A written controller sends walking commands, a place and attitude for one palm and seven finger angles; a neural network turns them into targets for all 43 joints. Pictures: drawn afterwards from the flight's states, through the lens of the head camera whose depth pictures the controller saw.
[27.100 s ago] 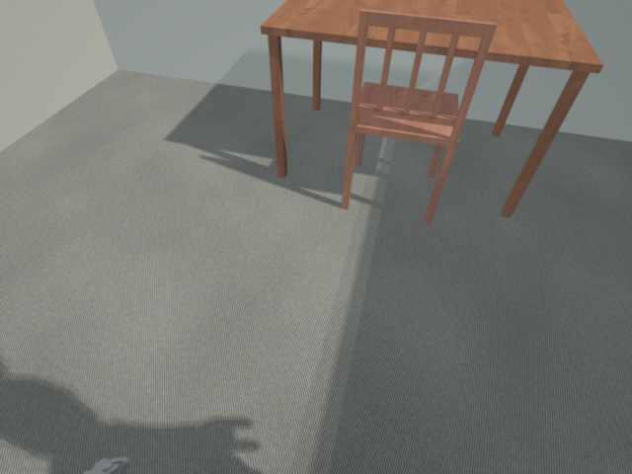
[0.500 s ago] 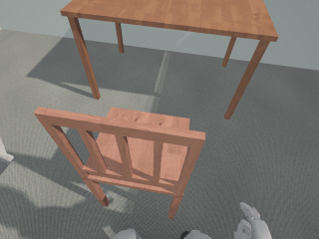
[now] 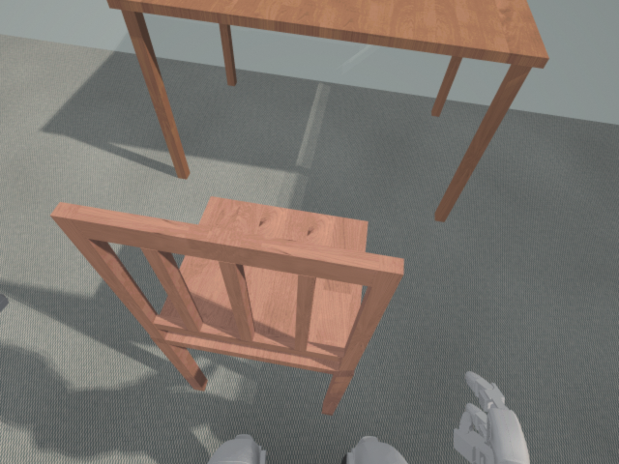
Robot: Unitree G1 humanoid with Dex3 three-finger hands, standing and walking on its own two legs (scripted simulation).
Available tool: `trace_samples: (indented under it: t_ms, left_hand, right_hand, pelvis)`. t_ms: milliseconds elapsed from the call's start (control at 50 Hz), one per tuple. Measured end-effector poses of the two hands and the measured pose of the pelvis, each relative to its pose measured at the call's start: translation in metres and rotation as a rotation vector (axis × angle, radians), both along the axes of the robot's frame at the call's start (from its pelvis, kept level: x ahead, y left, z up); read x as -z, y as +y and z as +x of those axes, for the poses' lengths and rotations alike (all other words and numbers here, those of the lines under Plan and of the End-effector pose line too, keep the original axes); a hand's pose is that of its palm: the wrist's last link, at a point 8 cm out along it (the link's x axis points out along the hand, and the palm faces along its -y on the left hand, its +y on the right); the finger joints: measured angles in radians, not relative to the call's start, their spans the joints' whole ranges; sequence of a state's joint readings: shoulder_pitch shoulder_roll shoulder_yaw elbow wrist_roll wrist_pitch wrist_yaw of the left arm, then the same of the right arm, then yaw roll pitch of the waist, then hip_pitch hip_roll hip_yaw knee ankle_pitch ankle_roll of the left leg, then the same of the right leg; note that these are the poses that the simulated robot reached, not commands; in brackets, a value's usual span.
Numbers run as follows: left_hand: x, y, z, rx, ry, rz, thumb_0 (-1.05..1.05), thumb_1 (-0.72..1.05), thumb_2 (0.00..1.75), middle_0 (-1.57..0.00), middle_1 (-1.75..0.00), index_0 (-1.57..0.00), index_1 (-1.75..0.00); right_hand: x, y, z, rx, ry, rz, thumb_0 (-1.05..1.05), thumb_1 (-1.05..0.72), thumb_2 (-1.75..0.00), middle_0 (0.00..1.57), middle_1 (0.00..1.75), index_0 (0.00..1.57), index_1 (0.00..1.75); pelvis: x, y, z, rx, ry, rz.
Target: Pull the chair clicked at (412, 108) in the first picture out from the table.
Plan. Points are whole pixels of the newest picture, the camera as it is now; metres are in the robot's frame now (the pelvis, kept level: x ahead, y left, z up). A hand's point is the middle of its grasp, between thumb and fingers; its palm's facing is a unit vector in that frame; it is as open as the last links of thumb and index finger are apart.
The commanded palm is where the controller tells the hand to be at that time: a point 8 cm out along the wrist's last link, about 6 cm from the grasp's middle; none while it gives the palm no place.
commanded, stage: step back with the hand held close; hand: left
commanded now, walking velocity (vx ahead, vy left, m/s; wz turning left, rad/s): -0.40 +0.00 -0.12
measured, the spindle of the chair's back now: (240, 303) +0.35 +0.12 -0.07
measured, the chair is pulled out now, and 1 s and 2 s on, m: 0.67 0.67 0.67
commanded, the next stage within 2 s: stop stepping back and stand still in 0.70 s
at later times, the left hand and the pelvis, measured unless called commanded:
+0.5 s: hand out of the picture +0.20 +0.26 +0.21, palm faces +0.28 -0.85 -0.45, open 7.4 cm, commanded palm +0.14 +0.31 +0.20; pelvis -0.04 +0.03 +0.03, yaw -8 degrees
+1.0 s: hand out of the picture +0.06 +0.25 +0.18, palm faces +0.33 -0.80 -0.50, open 7.4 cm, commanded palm +0.01 +0.29 +0.20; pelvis -0.17 +0.01 +0.02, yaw -7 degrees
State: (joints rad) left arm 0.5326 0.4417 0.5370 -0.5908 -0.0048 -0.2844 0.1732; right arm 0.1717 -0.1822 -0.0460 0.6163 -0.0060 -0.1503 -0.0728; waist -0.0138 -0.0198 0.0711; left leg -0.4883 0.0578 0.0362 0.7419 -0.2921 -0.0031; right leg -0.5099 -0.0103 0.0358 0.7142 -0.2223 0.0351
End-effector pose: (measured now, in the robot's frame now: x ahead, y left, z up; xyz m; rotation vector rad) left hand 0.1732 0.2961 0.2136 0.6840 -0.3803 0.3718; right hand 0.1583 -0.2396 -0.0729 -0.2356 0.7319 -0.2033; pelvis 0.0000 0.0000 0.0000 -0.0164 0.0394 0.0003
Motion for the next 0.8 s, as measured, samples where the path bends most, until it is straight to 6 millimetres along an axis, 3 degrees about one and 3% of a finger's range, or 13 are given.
trace_samples:
  t_ms: [120, 200, 320, 400, 480, 580, 680, 800]
  left_hand:
    - [0.003, -0.008, 0.007, 0.015, -0.003, -0.01, 0.01, 0.88, 0.9, -0.21, -0.3, -0.21, -0.3]
    - [0.005, -0.014, 0.011, 0.079, 0.019, -0.066, 0.01, 0.88, 0.9, -0.21, -0.3, -0.22, -0.3]
    - [0.004, 0.012, 0.007, 0.13, 0.061, 0.01, 0.01, 0.88, 0.9, -0.21, -0.3, -0.22, -0.3]
    - [0.003, 0.023, 0.002, 0.126, 0.093, -0.051, 0.01, 0.88, 0.9, -0.21, -0.3, -0.22, -0.3]
    - [-0.009, 0.012, -0.004, 0.176, 0.045, -0.12, 0.01, 0.88, 0.9, -0.21, -0.3, -0.22, -0.3]
    - [-0.016, -0.007, -0.014, 0.256, 0.044, -0.069, 0.01, 0.88, 0.9, -0.21, -0.3, -0.21, -0.3]
    - [-0.013, -0.025, -0.034, 0.271, 0.109, 0.016, 0.01, 0.89, 0.9, -0.21, -0.3, -0.21, -0.3]
    - [-0.013, -0.049, -0.088, 0.274, 0.191, 0.042, 0.01, 0.88, 0.9, -0.21, -0.3, -0.22, -0.3]
  right_hand:
    - [0.009, -0.003, -0.005, 0.011, 0.008, 0.027, 0.01, -0.9, -0.9, 0.2, 0.3, 0.2, 0.3]
    - [0.006, -0.004, -0.018, 0.033, 0.072, 0.01, 0.01, -0.9, -0.9, 0.2, 0.3, 0.2, 0.3]
    - [-0.014, 0.008, -0.035, 0.088, 0.079, -0.038, 0.01, -0.9, -0.9, 0.2, 0.3, 0.2, 0.3]
    - [-0.029, 0.024, -0.046, 0.089, 0.045, -0.016, 0.01, -0.9, -0.9, 0.2, 0.3, 0.2, 0.3]
    - [-0.037, 0.035, -0.061, 0.08, 0.02, 0.017, 0.01, -0.9, -0.9, 0.2, 0.3, 0.2, 0.3]
    - [-0.033, 0.036, -0.087, 0.09, 0.0, 0.043, 0.01, -0.9, -0.9, 0.2, 0.3, 0.21, 0.3]
    - [-0.017, 0.021, -0.123, 0.099, 0.012, 0.072, 0.01, -0.9, -0.9, 0.2, 0.3, 0.21, 0.3]
    - [-0.002, -0.013, -0.18, 0.142, 0.086, 0.075, 0.01, -0.9, -0.9, 0.2, 0.3, 0.21, 0.3]
  pelvis:
    - [0.003, -0.006, 0.001, 0.019, 0.008, -0.021]
    - [-0.005, 0.004, -0.003, 0.018, 0.018, -0.004]
    - [-0.012, 0.022, -0.016, 0.046, 0.029, 0.013]
    - [-0.025, 0.029, -0.025, 0.089, 0.027, -0.043]
    - [-0.034, 0.034, -0.037, 0.124, 0.026, -0.079]
    - [-0.032, 0.029, -0.059, 0.159, 0.025, -0.059]
    - [-0.023, 0.012, -0.092, 0.163, 0.025, -0.02]
    - [-0.022, -0.001, -0.13, 0.157, 0.01, -0.024]
